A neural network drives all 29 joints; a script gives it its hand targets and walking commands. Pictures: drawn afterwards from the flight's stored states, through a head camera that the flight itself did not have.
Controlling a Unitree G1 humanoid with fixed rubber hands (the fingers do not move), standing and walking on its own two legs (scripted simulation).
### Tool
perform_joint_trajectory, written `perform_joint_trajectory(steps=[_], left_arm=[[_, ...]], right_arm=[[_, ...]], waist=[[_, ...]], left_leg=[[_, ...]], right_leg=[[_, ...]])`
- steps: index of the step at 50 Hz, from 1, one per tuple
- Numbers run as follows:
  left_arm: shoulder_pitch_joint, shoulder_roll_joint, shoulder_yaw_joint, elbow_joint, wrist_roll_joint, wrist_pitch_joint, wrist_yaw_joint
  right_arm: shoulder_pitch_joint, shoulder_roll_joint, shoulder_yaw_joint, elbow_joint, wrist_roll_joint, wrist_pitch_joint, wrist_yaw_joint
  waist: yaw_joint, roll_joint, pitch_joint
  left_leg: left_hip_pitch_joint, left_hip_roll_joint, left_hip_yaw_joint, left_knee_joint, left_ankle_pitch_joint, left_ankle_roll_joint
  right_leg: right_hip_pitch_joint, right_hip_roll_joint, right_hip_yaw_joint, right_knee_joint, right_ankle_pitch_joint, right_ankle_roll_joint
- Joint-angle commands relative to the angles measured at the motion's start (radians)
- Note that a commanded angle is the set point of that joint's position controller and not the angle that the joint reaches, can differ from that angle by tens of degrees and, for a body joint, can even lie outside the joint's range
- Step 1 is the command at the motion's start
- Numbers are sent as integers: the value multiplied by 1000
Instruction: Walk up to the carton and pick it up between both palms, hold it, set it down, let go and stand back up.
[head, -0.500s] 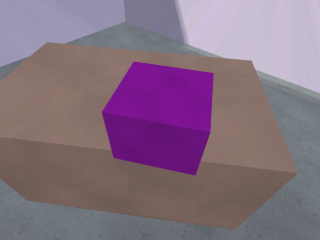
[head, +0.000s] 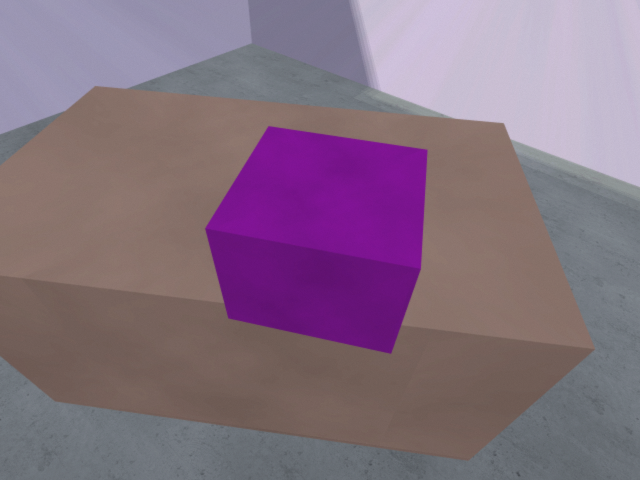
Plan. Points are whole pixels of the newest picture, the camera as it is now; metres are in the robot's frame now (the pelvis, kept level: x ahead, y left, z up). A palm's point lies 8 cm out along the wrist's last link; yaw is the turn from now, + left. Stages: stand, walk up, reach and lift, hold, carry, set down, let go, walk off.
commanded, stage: stand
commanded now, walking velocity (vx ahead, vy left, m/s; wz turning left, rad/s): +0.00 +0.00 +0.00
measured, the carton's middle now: (327, 234) +0.52 -0.01 +0.01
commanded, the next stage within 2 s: walk up in 0.02 s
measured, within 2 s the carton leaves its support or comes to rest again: neither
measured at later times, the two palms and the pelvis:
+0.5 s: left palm out of the picture -0.03 +0.31 -0.14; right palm out of the picture +0.09 -0.19 -0.12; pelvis +0.04 +0.07 +0.00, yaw -3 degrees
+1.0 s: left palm out of the picture +0.06 +0.30 -0.14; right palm out of the picture +0.05 -0.12 -0.14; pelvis +0.06 +0.09 +0.01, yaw -2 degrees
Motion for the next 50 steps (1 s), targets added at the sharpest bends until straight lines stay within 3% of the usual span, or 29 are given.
perform_joint_trajectory(steps=[1,10,11,12,13,14,15,16,18,20,21,22,23,24,25,26,27,28,30,32,36,38,39,41,42,43,46,50], left_arm=[[42,86,19,-8,-2,-11,5],[56,71,15,83,-4,-9,10],[196,177,53,88,10,-7,3],[281,265,76,124,8,2,1],[274,267,80,135,9,2,5],[247,213,69,137,13,-5,8],[194,196,67,131,12,-13,9],[136,191,68,121,13,-20,8],[97,180,68,118,8,-34,11],[94,184,70,129,12,-32,15],[60,78,30,167,-6,-15,25],[119,89,39,180,-1,-9,22],[169,101,38,187,8,-14,16],[214,72,25,188,18,-18,14],[284,4,5,183,19,-9,16],[274,22,15,199,-16,15,24],[209,66,17,192,-8,28,25],[168,52,13,189,0,34,20],[182,31,6,207,0,37,8],[198,33,2,224,2,36,9],[119,29,-9,214,-7,36,20],[131,13,-19,228,-8,31,22],[140,9,-25,236,-7,25,22],[126,62,-22,227,12,6,21],[78,69,-24,240,-2,1,17],[56,29,-33,236,-5,-4,13],[69,18,-36,246,-7,-13,19],[72,24,-33,255,-10,-13,19]], right_arm=[[38,-85,-20,-10,2,-11,-5],[53,-72,-17,77,4,-10,-10],[86,-203,-62,93,-6,5,8],[-31,-147,-55,39,-26,13,28],[-117,-81,-37,-16,-43,10,39],[-141,-80,-37,-23,-37,0,42],[-81,-92,-46,2,-24,-12,45],[-16,-89,-49,31,-21,-19,50],[3,-67,-47,40,-15,-21,60],[-27,-46,-39,19,0,-14,57],[-54,11,-20,8,28,-21,35],[-8,-36,-31,35,24,-28,15],[75,-79,-40,70,18,-36,0],[152,-116,-42,85,8,-48,-4],[158,-198,-40,61,3,-47,-5],[110,-212,-37,72,12,-29,-5],[53,-163,-27,54,5,-24,1],[25,-131,-13,51,2,-25,3],[9,-118,2,56,-2,-29,-4],[19,-103,11,74,3,-35,-10],[23,-62,25,104,-3,-27,-18],[12,-78,22,114,2,-17,-22],[9,-85,19,119,9,-12,-21],[31,-73,17,119,16,-11,-14],[67,-13,26,135,25,-7,-10],[71,-21,27,155,19,-5,-12],[70,-56,16,179,9,-7,-10],[68,-35,24,203,9,-12,-10]], waist=[[0,-1,9],[0,-1,32],[64,69,-50],[116,-95,80],[140,-228,176],[108,-171,184],[59,-128,128],[25,-125,76],[14,-153,46],[20,-235,89],[-28,-301,108],[-18,-210,58],[-10,-169,5],[-18,-73,-61],[12,178,-86],[-3,270,-90],[-4,214,-4],[1,170,37],[31,159,17],[39,139,-20],[17,153,12],[31,127,14],[40,94,17],[6,7,16],[-36,-126,67],[-24,-139,82],[-11,-74,63],[-4,-11,51]], left_leg=[[6,68,-77,-108,116,40],[26,72,-77,-138,119,37],[-51,24,36,1,-435,6],[-311,-19,93,192,-417,-20],[-434,25,56,362,-250,-30],[-442,59,3,400,-142,-34],[-372,59,-1,396,-83,-42],[-294,51,13,389,-65,-51],[-181,14,62,297,-75,-64],[-104,1,81,129,-94,-65],[-40,5,47,-79,74,-28],[15,-69,146,-168,193,-35],[165,-33,116,-185,286,-41],[314,104,-29,-183,318,-46],[272,359,-275,-221,498,-11],[138,360,-284,-242,291,90],[87,303,-276,-265,193,97],[53,259,-228,-263,221,82],[44,227,-147,-246,410,92],[61,216,-118,-222,484,119],[46,209,-129,-220,330,158],[21,200,-138,-202,245,154],[-12,191,-138,-197,194,131],[-82,139,-115,-162,65,78],[-20,71,-54,-188,76,62],[48,74,-50,-170,111,56],[82,83,-56,-156,185,56],[71,85,-56,-176,161,49]], right_leg=[[1,-60,78,-109,117,-40],[22,-64,75,-137,123,-36],[68,-186,244,-156,-518,-98],[105,-315,492,-324,-778,-171],[79,-422,668,-425,-721,-222],[48,-409,633,-443,-566,-202],[30,-356,523,-427,-411,-151],[14,-303,419,-403,-295,-115],[-39,-223,265,-366,-196,-83],[-100,-203,217,-345,-210,-76],[-38,-55,60,-199,214,-85],[21,-47,23,-116,373,-77],[-36,-77,51,-82,337,-55],[-137,-75,63,-32,90,-20],[-154,-38,21,75,-246,24],[-83,-33,20,141,-309,20],[-117,-31,25,204,-279,14],[-127,-30,35,234,-230,8],[-87,-30,22,266,-172,2],[-54,-20,8,273,-161,1],[-32,-10,-3,118,-134,-6],[40,-6,-14,-36,-8,-18],[101,-16,-2,-131,121,-23],[177,-119,122,-175,234,-43],[57,-121,120,-166,240,-63],[8,-111,115,-192,194,-58],[41,-90,90,-200,199,-45],[73,-87,84,-197,170,-52]])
